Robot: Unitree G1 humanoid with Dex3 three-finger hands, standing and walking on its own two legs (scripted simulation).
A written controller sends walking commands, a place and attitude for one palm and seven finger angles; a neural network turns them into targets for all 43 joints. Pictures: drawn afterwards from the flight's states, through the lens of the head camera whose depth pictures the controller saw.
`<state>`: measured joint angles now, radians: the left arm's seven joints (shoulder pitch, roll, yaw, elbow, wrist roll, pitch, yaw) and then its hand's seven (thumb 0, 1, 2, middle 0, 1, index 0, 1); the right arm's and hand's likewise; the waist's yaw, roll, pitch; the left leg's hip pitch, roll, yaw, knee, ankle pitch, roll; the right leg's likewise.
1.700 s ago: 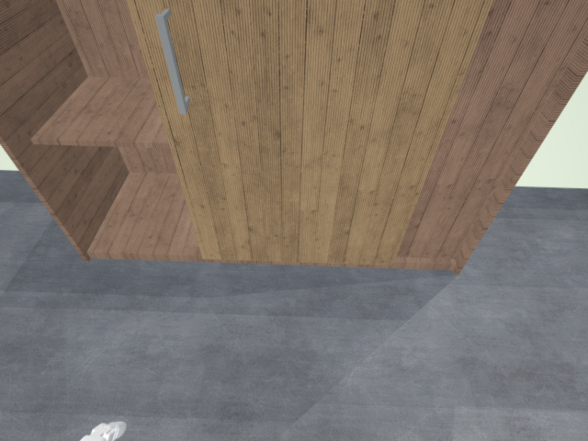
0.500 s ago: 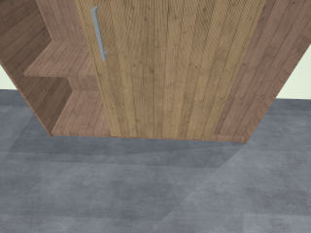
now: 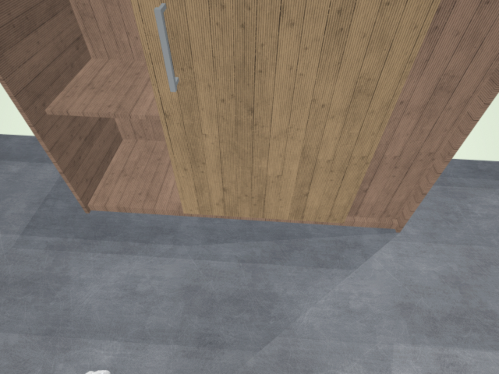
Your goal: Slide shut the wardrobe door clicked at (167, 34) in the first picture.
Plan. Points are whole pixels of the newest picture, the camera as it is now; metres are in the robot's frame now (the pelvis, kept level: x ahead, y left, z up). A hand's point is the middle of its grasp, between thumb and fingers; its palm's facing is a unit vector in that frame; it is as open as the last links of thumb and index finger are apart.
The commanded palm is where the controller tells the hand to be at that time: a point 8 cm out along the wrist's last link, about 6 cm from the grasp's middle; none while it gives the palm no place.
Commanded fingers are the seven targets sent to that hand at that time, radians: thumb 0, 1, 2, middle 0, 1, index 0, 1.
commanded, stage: walk to a spot facing it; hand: right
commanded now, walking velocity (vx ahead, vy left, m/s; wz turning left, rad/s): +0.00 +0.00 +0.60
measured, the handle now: (168, 50) +0.90 +0.27 +0.09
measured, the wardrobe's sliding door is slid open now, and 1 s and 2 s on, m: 0.49 0.49 0.49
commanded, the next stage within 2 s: none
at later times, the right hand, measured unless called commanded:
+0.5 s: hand out of the picture +0.05 -0.16 -0.17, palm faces -0.19 +0.95 -0.23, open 7.4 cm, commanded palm none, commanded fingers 0.00 -0.90 -0.90 0.20 0.30 0.20 0.30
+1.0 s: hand out of the picture +0.16 -0.20 -0.17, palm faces -0.49 +0.85 -0.21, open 7.4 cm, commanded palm none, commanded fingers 0.00 -0.90 -0.90 0.20 0.30 0.20 0.30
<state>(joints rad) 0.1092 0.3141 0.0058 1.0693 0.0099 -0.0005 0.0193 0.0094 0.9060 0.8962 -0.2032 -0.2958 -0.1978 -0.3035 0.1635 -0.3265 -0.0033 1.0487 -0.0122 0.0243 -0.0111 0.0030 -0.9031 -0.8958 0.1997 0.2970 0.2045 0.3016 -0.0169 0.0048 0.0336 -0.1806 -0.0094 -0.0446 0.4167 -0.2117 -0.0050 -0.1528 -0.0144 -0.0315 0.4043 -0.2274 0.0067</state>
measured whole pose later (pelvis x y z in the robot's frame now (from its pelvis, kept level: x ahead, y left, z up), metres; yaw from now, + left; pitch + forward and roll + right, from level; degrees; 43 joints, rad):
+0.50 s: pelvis -0.02 +0.03 +0.00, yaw +15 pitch +1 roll -1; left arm 0.13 0.24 0.07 0.95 0.01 0.05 0.03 0.01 0.91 0.90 -0.20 -0.30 -0.20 -0.30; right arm 0.29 -0.19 -0.04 0.93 -0.02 0.03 0.00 0.00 -0.90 -0.90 0.20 0.30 0.21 0.30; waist -0.03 0.00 0.07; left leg -0.29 -0.09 -0.09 0.46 -0.18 0.06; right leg -0.48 -0.04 0.02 1.05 -0.35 0.07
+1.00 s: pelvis -0.02 -0.05 +0.00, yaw +34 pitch +0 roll +2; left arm 0.25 0.17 0.02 0.91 0.02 0.00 0.04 0.01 0.90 0.90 -0.20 -0.30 -0.20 -0.30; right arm 0.22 -0.29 -0.10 0.91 -0.03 0.09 0.03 0.00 -0.91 -0.90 0.19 0.30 0.20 0.30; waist -0.01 0.05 0.04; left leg -0.51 0.01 -0.04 1.15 -0.35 -0.10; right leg -0.16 -0.05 -0.16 0.46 -0.29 -0.05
